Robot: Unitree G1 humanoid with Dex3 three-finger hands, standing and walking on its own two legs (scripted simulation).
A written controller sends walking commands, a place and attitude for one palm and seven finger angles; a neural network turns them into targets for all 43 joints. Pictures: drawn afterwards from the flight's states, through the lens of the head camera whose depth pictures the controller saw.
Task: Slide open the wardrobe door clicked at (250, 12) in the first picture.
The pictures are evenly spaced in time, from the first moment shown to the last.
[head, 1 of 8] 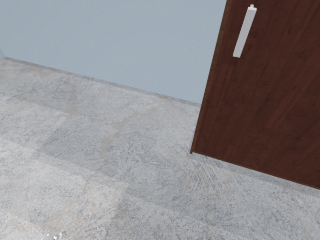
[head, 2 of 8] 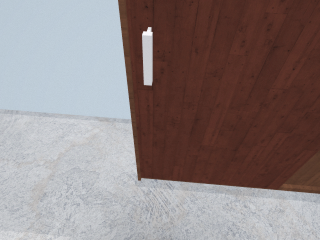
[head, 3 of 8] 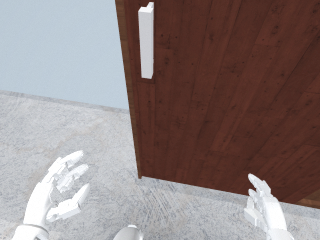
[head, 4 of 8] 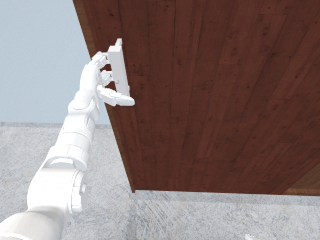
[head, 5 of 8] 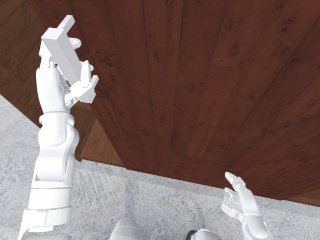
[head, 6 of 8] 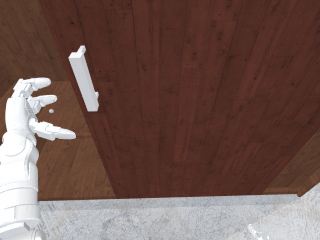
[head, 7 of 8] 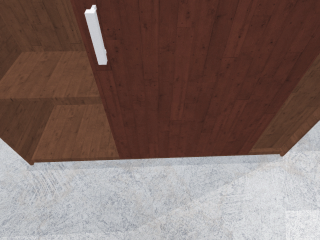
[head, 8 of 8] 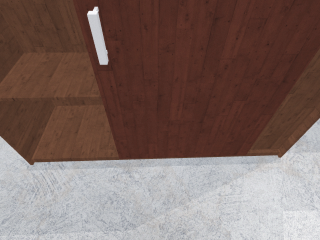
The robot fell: no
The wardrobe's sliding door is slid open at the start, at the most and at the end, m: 0.00 0.61 0.61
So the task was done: yes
